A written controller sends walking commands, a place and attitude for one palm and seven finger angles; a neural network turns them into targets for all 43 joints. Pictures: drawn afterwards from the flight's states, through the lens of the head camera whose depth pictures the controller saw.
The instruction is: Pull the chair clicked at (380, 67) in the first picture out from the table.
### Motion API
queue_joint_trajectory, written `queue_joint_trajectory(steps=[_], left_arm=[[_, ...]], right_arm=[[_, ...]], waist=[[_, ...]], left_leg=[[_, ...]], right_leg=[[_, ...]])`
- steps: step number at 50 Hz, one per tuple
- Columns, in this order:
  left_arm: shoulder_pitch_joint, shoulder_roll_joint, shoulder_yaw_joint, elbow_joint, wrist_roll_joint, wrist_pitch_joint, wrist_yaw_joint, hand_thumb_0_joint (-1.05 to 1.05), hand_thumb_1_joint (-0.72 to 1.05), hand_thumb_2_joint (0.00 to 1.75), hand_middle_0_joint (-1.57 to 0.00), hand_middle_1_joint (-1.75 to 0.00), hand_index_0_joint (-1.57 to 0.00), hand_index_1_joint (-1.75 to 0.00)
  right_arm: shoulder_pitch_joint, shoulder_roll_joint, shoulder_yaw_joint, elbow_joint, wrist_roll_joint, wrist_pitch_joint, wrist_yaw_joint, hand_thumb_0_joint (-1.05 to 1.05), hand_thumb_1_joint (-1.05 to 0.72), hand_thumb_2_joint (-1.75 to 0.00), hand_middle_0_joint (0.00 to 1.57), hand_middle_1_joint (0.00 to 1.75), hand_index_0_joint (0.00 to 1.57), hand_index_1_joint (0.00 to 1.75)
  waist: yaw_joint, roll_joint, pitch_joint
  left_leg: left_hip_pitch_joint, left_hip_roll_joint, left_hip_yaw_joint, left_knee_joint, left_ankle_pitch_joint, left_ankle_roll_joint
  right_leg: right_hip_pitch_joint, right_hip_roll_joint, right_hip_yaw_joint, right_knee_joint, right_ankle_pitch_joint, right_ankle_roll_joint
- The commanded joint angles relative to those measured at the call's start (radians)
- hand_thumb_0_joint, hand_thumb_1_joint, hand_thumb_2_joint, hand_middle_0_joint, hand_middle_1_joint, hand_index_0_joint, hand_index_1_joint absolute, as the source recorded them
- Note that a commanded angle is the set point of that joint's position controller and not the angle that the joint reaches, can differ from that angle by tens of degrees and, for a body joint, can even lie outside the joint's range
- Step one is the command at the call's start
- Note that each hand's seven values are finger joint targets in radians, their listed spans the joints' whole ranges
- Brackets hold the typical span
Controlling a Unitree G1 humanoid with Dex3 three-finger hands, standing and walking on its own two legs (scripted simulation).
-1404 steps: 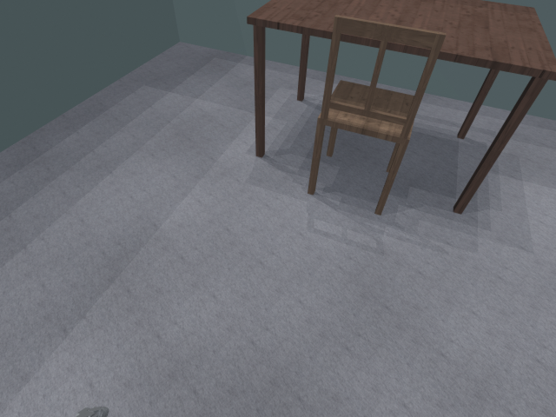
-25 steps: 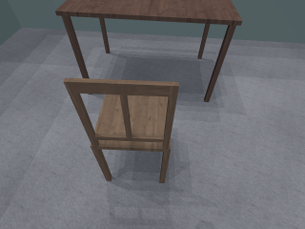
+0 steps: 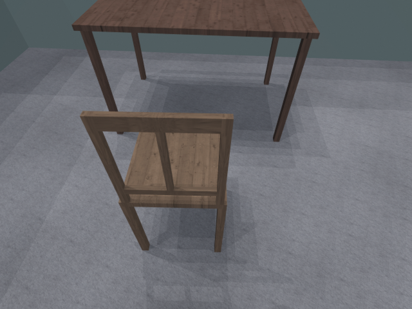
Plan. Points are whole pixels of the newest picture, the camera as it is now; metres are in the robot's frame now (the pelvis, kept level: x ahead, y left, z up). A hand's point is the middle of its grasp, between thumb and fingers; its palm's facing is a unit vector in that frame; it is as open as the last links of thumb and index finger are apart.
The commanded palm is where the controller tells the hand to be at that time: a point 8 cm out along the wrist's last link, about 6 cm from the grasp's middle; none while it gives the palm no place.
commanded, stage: let the arm hang, fingers relaxed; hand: left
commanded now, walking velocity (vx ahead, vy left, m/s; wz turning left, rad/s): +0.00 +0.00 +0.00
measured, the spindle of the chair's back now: (165, 163) +0.52 +0.15 -0.09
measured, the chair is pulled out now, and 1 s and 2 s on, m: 0.63 0.63 0.63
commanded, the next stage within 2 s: look to check the result in 0.04 s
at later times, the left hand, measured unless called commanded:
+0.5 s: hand out of the picture +0.00 +0.16 -0.17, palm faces +0.04 -0.98 -0.17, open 7.3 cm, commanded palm none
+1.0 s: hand out of the picture +0.00 +0.15 -0.17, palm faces +0.04 -0.99 -0.16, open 7.3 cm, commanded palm none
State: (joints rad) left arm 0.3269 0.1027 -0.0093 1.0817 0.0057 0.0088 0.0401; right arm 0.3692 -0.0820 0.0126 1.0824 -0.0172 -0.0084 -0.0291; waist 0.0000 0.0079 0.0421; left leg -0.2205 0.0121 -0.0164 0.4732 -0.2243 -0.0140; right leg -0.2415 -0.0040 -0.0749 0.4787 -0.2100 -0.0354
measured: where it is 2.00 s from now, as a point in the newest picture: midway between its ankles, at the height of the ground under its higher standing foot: outside the picture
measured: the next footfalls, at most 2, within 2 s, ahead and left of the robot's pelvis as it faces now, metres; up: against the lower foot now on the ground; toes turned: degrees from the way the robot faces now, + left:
none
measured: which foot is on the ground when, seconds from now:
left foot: down 0.00-1.00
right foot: down 0.00-1.00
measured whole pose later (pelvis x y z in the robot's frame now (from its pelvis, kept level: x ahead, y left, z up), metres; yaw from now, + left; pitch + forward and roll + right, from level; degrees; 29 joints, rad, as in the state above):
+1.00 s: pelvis +0.01 +0.00 +0.00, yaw +0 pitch -2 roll +0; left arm 0.32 0.11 -0.01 1.08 0.00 0.00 0.04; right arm 0.34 -0.10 0.01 1.10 -0.01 -0.01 -0.04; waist 0.00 0.00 0.07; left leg -0.19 0.01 -0.02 0.45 -0.23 -0.01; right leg -0.21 0.00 -0.07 0.46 -0.22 -0.03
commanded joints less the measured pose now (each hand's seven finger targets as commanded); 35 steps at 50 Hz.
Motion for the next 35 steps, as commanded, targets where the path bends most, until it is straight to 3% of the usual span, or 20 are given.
queue_joint_trajectory(steps=[1, 5, 7, 10, 12, 20, 21, 25, 27, 35], left_arm=[[0.078, 0.097, 0.02, -0.028, 0.003, -0.007, 0.001, 0.0, 0.9, 0.9, -0.2, -0.3, -0.2, -0.3], [0.074, 0.1, 0.024, -0.034, 0.002, -0.009, 0.001, 0.0, 0.9, 0.9, -0.2, -0.3, -0.2, -0.3], [0.075, 0.101, 0.021, -0.031, 0.003, -0.008, 0.001, 0.0, 0.9, 0.9, -0.2, -0.3, -0.2, -0.3], [0.071, 0.102, 0.023, -0.033, 0.001, -0.008, 0.0, 0.0, 0.9, 0.9, -0.2, -0.3, -0.2, -0.3], [0.07, 0.102, 0.021, -0.031, 0.002, -0.007, 0.0, 0.0, 0.9, 0.9, -0.2, -0.3, -0.2, -0.3], [0.07, 0.098, 0.021, -0.03, 0.0, -0.012, 0.0, 0.0, 0.9, 0.9, -0.2, -0.3, -0.2, -0.3], [0.067, 0.099, 0.019, -0.028, 0.0, -0.011, 0.0, 0.0, 0.9, 0.9, -0.2, -0.3, -0.2, -0.3], [0.069, 0.098, 0.019, -0.027, -0.002, -0.012, 0.0, 0.0, 0.9, 0.9, -0.2, -0.3, -0.2, -0.3], [0.069, 0.097, 0.017, -0.028, 0.0, -0.01, 0.001, 0.0, 0.9, 0.9, -0.2, -0.3, -0.2, -0.3], [0.066, 0.1, 0.02, -0.032, -0.001, -0.014, 0.0, 0.0, 0.9, 0.9, -0.2, -0.3, -0.2, -0.3]], right_arm=[[0.109, -0.066, -0.017, -0.014, 0.003, 0.002, -0.01, 0.0, -0.9, -0.9, 0.2, 0.3, 0.2, 0.3], [0.109, -0.071, -0.015, -0.014, 0.002, -0.005, -0.01, 0.0, -0.9, -0.9, 0.2, 0.3, 0.2, 0.3], [0.104, -0.073, -0.016, -0.016, 0.002, -0.001, -0.009, 0.0, -0.9, -0.9, 0.2, 0.3, 0.2, 0.3], [0.107, -0.074, -0.015, -0.012, 0.001, -0.002, -0.01, 0.0, -0.9, -0.9, 0.2, 0.3, 0.2, 0.3], [0.102, -0.075, -0.015, -0.012, 0.002, -0.002, -0.01, 0.0, -0.9, -0.9, 0.2, 0.3, 0.2, 0.3], [0.097, -0.079, -0.013, -0.008, 0.005, -0.01, -0.013, 0.0, -0.9, -0.9, 0.2, 0.3, 0.2, 0.3], [0.09, -0.077, -0.013, -0.008, 0.006, -0.007, -0.014, 0.0, -0.9, -0.9, 0.2, 0.3, 0.2, 0.3], [0.091, -0.078, -0.011, -0.005, 0.006, -0.009, -0.015, 0.0, -0.9, -0.9, 0.2, 0.3, 0.2, 0.3], [0.086, -0.079, -0.014, -0.006, 0.005, -0.005, -0.014, 0.0, -0.9, -0.9, 0.2, 0.3, 0.2, 0.3], [0.089, -0.081, -0.014, -0.006, 0.006, -0.008, -0.013, 0.0, -0.9, -0.9, 0.2, 0.3, 0.2, 0.3]], waist=[[-0.003, -0.015, 0.105], [-0.002, 0.006, 0.06], [-0.001, -0.016, 0.093], [-0.002, -0.001, 0.06], [-0.001, 0.013, 0.089], [0.002, 0.006, 0.035], [0.004, -0.004, 0.069], [0.0, 0.001, 0.05], [-0.001, 0.011, 0.083], [-0.003, -0.01, 0.044]], left_leg=[[-0.064, 0.055, -0.048, -0.1, -0.057, 0.061], [-0.06, 0.059, -0.055, -0.103, -0.03, 0.059], [-0.072, 0.056, -0.051, -0.102, -0.042, 0.059], [-0.049, 0.057, -0.052, -0.098, -0.032, 0.057], [-0.066, 0.06, -0.057, -0.107, -0.039, 0.059], [-0.035, 0.067, -0.06, -0.109, 0.04, 0.058], [-0.047, 0.068, -0.059, -0.112, 0.028, 0.059], [-0.03, 0.068, -0.061, -0.109, 0.043, 0.059], [-0.038, 0.068, -0.055, -0.114, 0.016, 0.057], [-0.024, 0.066, -0.054, -0.111, 0.028, 0.058]], right_leg=[[-0.045, -0.095, 0.127, -0.159, -0.117, -0.039], [-0.001, -0.099, 0.123, -0.141, -0.077, -0.037], [-0.019, -0.099, 0.123, -0.151, -0.097, -0.037], [-0.01, -0.101, 0.126, -0.148, -0.094, -0.039], [-0.018, -0.096, 0.123, -0.148, -0.09, -0.039], [0.037, -0.101, 0.115, -0.125, 0.002, -0.036], [0.022, -0.097, 0.108, -0.134, -0.008, -0.038], [0.029, -0.101, 0.115, -0.128, 0.006, -0.037], [0.005, -0.098, 0.117, -0.138, -0.02, -0.037], [0.033, -0.101, 0.118, -0.134, -0.006, -0.034]])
